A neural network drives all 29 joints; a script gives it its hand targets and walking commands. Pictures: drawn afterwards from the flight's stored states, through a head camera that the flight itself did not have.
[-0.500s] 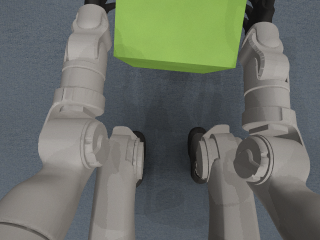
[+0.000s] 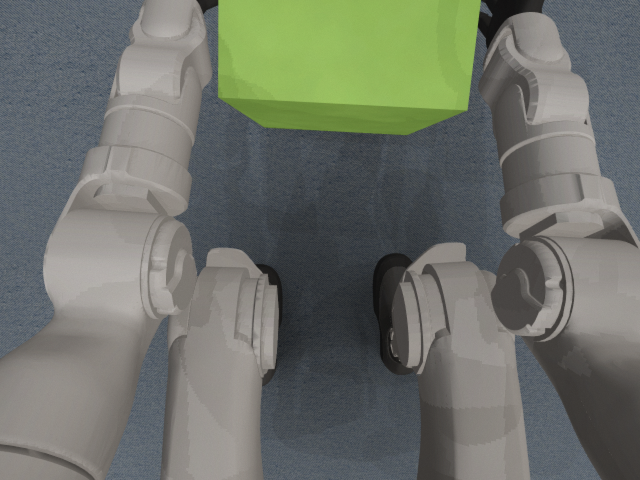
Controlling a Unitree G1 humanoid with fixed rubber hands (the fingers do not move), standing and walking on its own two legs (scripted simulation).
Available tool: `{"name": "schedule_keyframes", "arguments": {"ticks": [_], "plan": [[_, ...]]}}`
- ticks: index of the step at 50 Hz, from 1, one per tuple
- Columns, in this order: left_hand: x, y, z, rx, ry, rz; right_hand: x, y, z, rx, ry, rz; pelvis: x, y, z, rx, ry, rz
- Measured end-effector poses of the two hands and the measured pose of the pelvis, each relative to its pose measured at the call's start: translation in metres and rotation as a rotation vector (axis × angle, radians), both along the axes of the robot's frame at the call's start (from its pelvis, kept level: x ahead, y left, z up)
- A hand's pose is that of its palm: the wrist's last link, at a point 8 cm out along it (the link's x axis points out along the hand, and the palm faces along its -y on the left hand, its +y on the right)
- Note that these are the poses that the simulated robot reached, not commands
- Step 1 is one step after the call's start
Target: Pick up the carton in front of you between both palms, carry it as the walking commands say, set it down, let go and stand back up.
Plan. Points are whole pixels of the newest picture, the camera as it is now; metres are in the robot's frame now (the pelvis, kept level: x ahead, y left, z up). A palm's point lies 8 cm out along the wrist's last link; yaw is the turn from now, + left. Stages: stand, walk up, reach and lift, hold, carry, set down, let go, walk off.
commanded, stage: set down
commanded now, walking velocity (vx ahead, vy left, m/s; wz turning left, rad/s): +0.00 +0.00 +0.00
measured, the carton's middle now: (343, 27) +0.55 -0.01 -0.23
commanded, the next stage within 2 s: none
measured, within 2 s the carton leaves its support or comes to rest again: rests again in 0.22 s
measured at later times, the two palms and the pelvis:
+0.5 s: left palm (192, 5) +0.55 +0.14 -0.17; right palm (516, 28) +0.53 -0.17 -0.17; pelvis -0.01 +0.00 -0.01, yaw +0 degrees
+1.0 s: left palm (144, 18) +0.54 +0.19 -0.20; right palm (518, 50) +0.52 -0.19 -0.20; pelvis +0.00 +0.00 -0.01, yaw +0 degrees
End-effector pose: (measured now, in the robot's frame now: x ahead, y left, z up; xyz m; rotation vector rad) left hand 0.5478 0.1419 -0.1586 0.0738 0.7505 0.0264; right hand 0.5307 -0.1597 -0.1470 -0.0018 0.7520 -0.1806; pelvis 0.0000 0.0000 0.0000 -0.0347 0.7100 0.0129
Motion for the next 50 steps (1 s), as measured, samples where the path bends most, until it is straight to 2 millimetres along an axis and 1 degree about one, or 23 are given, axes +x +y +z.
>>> {"name": "schedule_keyframes", "arguments": {"ticks": [6, 20, 35, 39, 42, 45, 48, 50], "plan": [[-0.003, -0.002, -0.007, -0.003, 0.015, -0.017, -0.003, -0.003, -0.006, -0.003, 0.017, 0.01, -0.004, 0.0, -0.003, 0.0, -0.038, 0.0], [-0.001, -0.007, -0.01, -0.055, 0.005, -0.056, -0.002, -0.013, -0.018, -0.002, 0.019, 0.015, -0.005, -0.002, -0.006, 0.004, -0.077, -0.004], [-0.001, -0.004, -0.013, -0.076, -0.017, -0.079, -0.002, -0.015, -0.019, 0.018, 0.014, 0.043, -0.007, -0.002, -0.007, 0.0, -0.101, -0.008], [-0.003, -0.003, -0.021, -0.063, -0.013, -0.086, -0.004, -0.016, -0.022, 0.007, 0.014, 0.051, -0.008, -0.001, -0.007, -0.002, -0.118, -0.006], [-0.01, 0.005, -0.035, -0.017, 0.013, -0.066, -0.009, -0.019, -0.033, -0.012, 0.034, 0.042, -0.009, -0.001, -0.006, -0.004, -0.13, -0.004], [-0.015, 0.025, -0.044, 0.02, 0.026, -0.012, -0.015, -0.026, -0.044, -0.03, 0.049, 0.01, -0.008, -0.001, -0.006, -0.003, -0.138, -0.002], [-0.011, 0.043, -0.043, 0.043, 0.013, 0.018, -0.016, -0.032, -0.049, -0.035, 0.044, -0.011, -0.005, -0.002, -0.008, -0.004, -0.143, 0.001], [-0.005, 0.05, -0.037, 0.047, -0.004, 0.025, -0.014, -0.035, -0.049, -0.034, 0.028, -0.018, -0.004, -0.002, -0.01, -0.005, -0.143, 0.004]]}}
